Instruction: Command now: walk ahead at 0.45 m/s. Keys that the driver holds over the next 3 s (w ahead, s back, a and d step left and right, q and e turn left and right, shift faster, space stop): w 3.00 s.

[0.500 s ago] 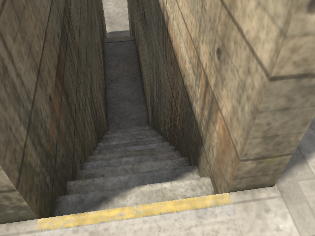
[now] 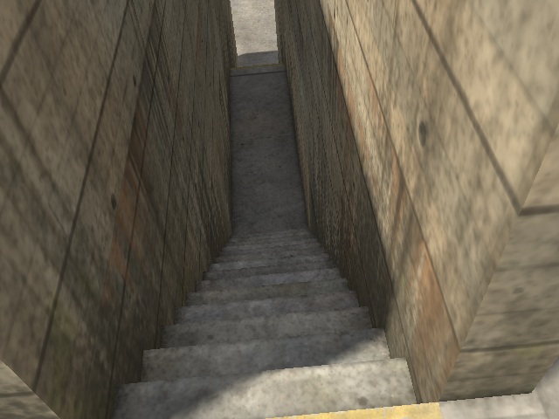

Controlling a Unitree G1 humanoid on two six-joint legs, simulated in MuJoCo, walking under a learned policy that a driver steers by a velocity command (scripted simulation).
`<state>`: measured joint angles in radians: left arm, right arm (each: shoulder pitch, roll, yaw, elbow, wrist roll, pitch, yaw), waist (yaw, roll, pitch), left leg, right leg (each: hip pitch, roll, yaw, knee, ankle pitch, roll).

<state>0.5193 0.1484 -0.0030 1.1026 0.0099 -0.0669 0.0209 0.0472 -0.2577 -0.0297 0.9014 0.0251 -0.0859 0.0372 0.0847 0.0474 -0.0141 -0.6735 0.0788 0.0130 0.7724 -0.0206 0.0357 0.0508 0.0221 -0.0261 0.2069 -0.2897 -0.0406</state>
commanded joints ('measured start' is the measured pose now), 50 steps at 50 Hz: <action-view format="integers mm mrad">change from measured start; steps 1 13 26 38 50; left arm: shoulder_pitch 55 18 -276 -39 -43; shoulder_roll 190 157 147 281 241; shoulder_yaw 30 25 32 67 77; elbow -25 -41 -178 -134 -186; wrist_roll -6 -5 6 -24 -13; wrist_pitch -9 -41 33 0 -24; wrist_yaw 18 -11 16 -74 11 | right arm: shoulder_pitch -215 199 186 248 26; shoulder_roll -6 -99 -128 -94 -149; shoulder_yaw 15 -38 -52 -45 -71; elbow -119 -35 45 -48 -256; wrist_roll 10 -15 -40 -3 -14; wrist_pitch -10 18 45 120 139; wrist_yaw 7 13 -50 -75 -54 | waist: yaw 7 -181 -80 -21 20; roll -130 39 21 -240 -197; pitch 172 -237 -3 -74 22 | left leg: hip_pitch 3 865 324 -151 -308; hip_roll -39 251 29 -238 -63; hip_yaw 45 -510 -93 -236 -343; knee -178 -436 -539 729 231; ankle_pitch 108 7 78 -570 101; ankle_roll -8 278 190 81 22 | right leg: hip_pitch -142 -790 -498 -67 -108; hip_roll -228 -67 -127 -402 -330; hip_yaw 111 99 35 500 297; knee -139 1389 592 246 506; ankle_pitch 268 -135 284 624 -100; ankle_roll -127 19 50 -290 -135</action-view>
